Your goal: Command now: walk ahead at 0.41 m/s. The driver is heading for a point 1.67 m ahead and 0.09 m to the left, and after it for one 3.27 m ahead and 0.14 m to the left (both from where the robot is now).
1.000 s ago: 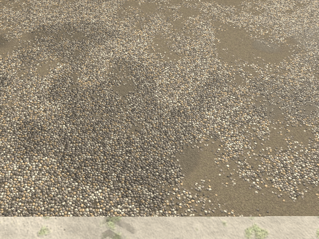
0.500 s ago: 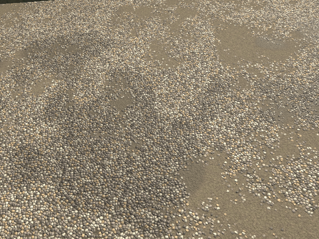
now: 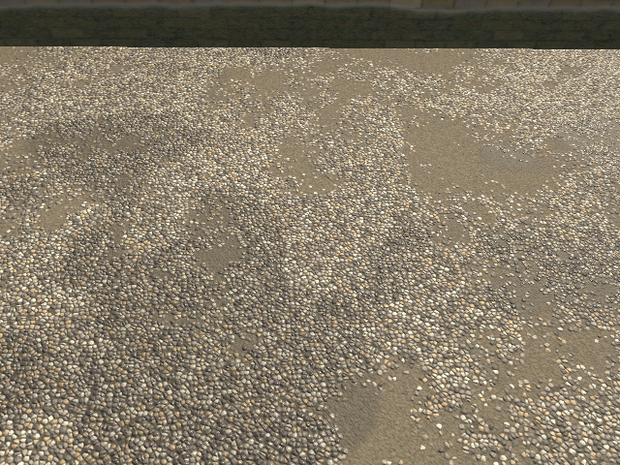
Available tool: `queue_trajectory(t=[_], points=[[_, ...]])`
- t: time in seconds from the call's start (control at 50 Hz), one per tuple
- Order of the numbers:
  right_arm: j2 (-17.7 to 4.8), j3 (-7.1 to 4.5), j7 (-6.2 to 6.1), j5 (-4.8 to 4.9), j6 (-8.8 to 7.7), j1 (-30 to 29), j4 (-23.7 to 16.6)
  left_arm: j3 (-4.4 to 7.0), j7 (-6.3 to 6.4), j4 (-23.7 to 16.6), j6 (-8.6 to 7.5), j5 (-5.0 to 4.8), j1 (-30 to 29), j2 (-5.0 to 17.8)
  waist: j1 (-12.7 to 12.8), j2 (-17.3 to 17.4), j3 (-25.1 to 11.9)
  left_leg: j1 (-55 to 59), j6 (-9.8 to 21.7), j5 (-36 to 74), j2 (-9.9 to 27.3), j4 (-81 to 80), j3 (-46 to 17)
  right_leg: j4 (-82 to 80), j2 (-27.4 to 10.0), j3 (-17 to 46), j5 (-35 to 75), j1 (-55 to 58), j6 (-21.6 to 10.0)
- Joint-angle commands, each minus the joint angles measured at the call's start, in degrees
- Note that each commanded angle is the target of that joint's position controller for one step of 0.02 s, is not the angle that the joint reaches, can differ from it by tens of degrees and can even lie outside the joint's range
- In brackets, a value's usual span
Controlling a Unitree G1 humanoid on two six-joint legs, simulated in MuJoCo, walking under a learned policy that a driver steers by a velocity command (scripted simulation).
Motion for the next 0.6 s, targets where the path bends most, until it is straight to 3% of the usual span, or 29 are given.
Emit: queue_trajectory(t=[0.02,0.12,0.22,0.6], points=[[-6.3,-0.63,0.37,-0.06,0.24,-1.6,-4.4,-0.37,-0.16,-3.9,-0.69,0.09,-0.8,3.6,-0.1,4.4,0.5,1.0,5.2,15.7,2.4,-4.9,-4.1,-1.4,-0.1,-0.5,9.6,1.0,-3.0],[-6.0,0.64,0.76,-0.92,0.98,-2.7,-7.3,-1.24,-0.59,-5.9,-0.14,-0.21,-1.0,5.0,-0.4,1.3,-1.9,2.0,4.0,23.0,0.6,-1.8,-1.8,-0.7,-0.6,0.6,22.0,6.3,-3.6],[-6.3,1.63,1.13,-1.37,0.86,-6.1,-11.1,-1.98,-0.47,-8.2,0.48,0.14,-1.8,6.1,-0.2,1.0,-3.0,2.4,2.8,24.3,0.4,-1.9,-1.4,-1.0,-1.1,1.8,27.3,9.6,-3.4],[-9.3,3.74,3.01,-2.36,-0.15,-15.8,-23.0,-4.31,-1.44,-20.1,0.20,1.51,-7.0,8.6,0.1,2.3,-3.4,1.7,1.7,15.6,2.4,-6.3,-3.8,-5.2,-2.6,4.7,16.9,8.7,-2.1]])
